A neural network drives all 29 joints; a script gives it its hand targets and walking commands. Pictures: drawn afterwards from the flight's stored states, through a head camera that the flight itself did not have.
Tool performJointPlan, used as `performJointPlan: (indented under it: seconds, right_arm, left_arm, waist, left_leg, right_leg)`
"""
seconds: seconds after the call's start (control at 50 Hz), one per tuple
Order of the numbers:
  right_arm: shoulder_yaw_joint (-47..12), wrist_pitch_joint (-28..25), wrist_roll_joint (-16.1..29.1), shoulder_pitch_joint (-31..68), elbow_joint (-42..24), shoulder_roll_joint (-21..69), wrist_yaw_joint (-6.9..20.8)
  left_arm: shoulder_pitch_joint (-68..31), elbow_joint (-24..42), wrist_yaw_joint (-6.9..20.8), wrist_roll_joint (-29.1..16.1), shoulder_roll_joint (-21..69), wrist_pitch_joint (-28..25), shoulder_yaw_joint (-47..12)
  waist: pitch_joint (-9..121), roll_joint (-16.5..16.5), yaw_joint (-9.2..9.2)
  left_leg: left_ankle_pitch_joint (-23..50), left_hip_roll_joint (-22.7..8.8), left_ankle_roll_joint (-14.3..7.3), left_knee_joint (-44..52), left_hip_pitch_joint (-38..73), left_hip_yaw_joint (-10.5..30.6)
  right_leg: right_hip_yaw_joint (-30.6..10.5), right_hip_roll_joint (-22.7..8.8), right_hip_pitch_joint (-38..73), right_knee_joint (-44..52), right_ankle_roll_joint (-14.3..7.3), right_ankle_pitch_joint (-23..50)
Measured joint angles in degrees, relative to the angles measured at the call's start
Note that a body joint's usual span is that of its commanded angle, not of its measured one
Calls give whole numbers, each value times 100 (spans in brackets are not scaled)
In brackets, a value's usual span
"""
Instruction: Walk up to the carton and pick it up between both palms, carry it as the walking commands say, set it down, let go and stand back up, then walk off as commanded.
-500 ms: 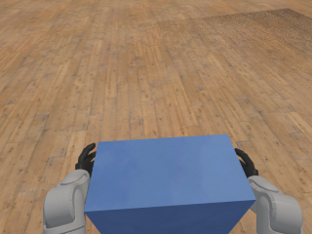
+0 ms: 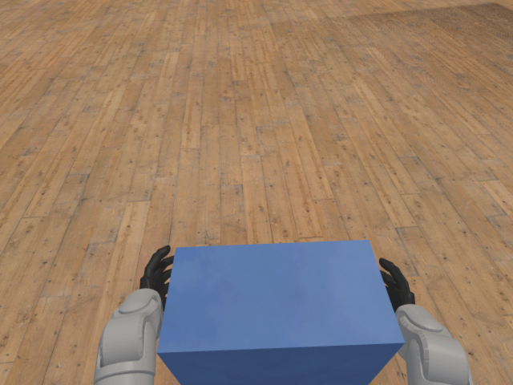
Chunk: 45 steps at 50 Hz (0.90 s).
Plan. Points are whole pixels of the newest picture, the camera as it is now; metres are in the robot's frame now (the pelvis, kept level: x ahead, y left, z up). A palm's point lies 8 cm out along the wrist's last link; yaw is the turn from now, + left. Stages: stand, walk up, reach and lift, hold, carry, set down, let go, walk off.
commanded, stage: hold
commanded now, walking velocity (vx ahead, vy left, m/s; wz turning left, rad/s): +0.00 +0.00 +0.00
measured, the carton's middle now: (274, 332) +0.23 +0.00 -0.04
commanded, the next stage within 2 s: set down in 0.74 s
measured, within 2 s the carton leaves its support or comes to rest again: neither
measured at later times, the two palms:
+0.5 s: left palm (146, 285) +0.27 +0.19 +0.04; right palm (395, 292) +0.26 -0.18 +0.04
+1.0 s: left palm (156, 294) +0.27 +0.18 +0.01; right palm (392, 302) +0.27 -0.19 +0.00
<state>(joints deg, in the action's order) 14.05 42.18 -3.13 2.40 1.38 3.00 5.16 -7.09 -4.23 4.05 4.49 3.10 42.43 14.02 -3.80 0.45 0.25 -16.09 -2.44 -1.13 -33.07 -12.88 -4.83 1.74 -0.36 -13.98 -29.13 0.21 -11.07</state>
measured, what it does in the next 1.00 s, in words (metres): stands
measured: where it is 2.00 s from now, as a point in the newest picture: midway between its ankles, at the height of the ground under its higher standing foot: outside the picture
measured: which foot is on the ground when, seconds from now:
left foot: down 0.00-1.00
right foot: down 0.00-1.00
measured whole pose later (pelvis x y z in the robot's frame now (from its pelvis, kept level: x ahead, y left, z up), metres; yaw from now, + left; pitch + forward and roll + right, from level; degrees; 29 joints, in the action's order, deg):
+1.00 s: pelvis +0.01 -0.01 +0.01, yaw +2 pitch -8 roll +0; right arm 14.9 36.7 -8.3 6.3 12.7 2.3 7.2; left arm -11.8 -17.8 4.8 6.8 1.1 36.4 14.0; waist -8.0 0.1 0.2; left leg -13.3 -1.0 -0.4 -25.7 -4.1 -2.3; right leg 2.3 -0.4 -5.4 -24.5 -0.6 -10.7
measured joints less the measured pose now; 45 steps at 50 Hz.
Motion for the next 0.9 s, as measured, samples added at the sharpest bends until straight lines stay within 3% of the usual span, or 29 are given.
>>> performJointPlan:
  seconds: [0.2,0.46,0.78,0.9]
  right_arm:
    - [-8,-105,-12,109,3,-28,3]
    - [-7,-28,-253,362,172,-113,17]
    - [-7,73,-281,334,194,-88,35]
    - [77,-207,-408,367,769,-36,192]
  left_arm:
    - [-163,-30,51,1,-50,-61,0]
    - [-670,-638,74,1,-176,-114,0]
    - [-429,-652,75,2,-146,-204,0]
    - [-434,-848,74,221,-168,-168,1]
  waist:
    - [166,-2,0]
    - [-331,-20,0]
    - [51,-30,-1]
    - [-258,-30,-2]
  left_leg:
    - [34,12,19,138,411,127]
    - [105,101,20,173,618,302]
    - [270,133,63,717,829,335]
    - [258,134,65,731,999,324]
  right_leg:
    - [118,0,479,175,-7,6]
    - [140,0,763,222,-10,19]
    - [153,0,951,686,-28,118]
    - [139,0,1072,609,-56,70]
